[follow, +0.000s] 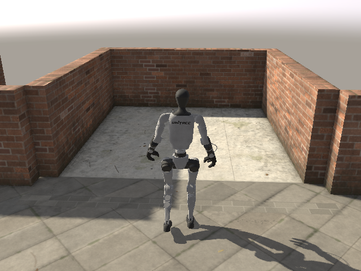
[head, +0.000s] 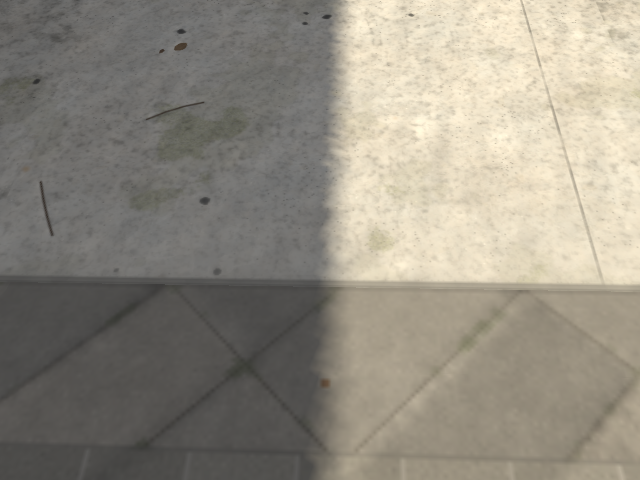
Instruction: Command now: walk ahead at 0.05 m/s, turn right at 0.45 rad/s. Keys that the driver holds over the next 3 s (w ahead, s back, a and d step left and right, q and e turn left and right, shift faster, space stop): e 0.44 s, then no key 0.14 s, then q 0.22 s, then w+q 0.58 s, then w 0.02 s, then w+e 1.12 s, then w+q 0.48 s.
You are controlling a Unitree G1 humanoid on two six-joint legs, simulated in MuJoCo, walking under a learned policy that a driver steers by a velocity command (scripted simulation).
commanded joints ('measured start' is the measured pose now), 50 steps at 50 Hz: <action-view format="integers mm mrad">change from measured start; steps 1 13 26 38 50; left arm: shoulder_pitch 31 -11 9 30 12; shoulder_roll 148 188 95 150 163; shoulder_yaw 43 63 50 46 64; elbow -66 -79 -65 -18 -2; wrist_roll -15 -9 -19 25 -13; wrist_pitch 6 61 79 75 -11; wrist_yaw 18 48 53 55 40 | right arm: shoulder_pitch -16 -44 -33 0 -44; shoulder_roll -114 -72 -83 -54 -35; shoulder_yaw -31 -27 -32 -1 -15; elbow -84 -86 -91 -45 -100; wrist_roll -1 15 -9 5 36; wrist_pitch -4 -19 -9 -40 -8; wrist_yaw -6 2 -18 36 64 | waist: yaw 19 23 -8 -8 30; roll -67 -189 131 -195 -150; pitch -149 -160 -82 -142 6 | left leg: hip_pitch -257 -11 291 59 -84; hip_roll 65 -5 267 80 121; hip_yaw -70 -59 -142 9 62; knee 111 -377 -726 -552 -280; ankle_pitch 54 199 708 228 113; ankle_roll -29 -51 248 10 59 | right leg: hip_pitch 302 167 -211 315 248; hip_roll -277 -182 13 -267 -315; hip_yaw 349 435 82 180 103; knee -179 -147 592 -143 -341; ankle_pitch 381 191 -241 208 -184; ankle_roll -203 -159 162 -91 -112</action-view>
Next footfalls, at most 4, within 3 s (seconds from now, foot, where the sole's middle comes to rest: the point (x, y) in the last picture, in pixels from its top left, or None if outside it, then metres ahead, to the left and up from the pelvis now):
0.34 left None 0.13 0.14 -0.77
0.72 right None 0.02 -0.11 -0.77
1.10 left None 0.16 0.15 -0.77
1.60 right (360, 440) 0.52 -0.03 -0.77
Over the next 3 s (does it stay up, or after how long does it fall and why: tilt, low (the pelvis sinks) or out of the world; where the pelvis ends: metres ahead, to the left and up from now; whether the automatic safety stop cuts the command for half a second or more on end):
stays up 1.06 -0.11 0.00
